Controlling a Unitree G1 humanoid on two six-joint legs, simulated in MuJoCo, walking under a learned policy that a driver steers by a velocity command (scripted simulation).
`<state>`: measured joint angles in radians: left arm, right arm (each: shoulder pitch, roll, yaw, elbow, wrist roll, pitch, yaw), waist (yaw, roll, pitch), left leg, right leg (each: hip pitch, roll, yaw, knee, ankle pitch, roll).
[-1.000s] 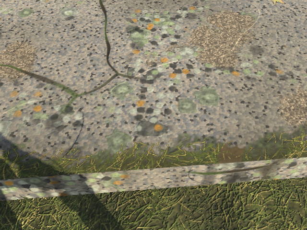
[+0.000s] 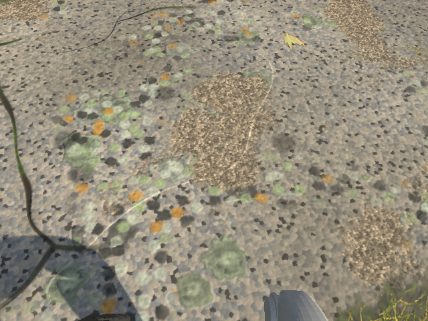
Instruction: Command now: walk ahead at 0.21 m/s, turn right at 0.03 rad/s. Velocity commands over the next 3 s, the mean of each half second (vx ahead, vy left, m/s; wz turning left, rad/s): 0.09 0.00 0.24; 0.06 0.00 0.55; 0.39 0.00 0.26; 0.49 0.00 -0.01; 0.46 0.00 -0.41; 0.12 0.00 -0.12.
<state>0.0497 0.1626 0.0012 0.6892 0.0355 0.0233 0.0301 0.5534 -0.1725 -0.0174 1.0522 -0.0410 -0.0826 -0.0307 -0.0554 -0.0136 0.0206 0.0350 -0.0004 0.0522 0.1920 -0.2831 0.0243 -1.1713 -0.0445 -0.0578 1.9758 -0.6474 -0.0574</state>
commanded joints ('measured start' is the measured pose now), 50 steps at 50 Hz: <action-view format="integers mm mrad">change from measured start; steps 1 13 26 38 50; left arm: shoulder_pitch -338 26 83 55 -46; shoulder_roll -26 29 138 233 189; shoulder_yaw -45 25 12 73 64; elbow -257 37 -6 -111 -141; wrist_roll -11 -10 -10 -31 -78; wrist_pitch -31 -13 -37 38 -57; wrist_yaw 1 2 69 56 -58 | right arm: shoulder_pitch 77 -161 -290 -310 -246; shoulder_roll -138 -38 -123 -148 -270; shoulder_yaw -10 -45 -51 -56 -85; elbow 23 -216 -379 -446 -427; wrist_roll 14 -8 51 47 60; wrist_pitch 12 103 148 193 26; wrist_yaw -10 14 -49 -11 -15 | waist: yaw -28 -4 32 71 65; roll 87 -1 -57 -71 275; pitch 147 -54 -90 -16 -13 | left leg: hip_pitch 135 -627 -848 -698 -210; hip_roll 290 30 10 79 365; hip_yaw -113 -119 -104 68 -777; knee -138 1474 1251 734 -29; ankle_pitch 327 52 230 -113 -508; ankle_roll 163 -3 -81 -54 378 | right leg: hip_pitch -410 570 919 1102 382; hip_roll -67 -247 -215 -284 11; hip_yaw -44 510 -39 -98 263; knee -132 -1438 -1705 -1832 -587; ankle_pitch -109 91 625 233 175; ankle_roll -32 -113 -38 -68 84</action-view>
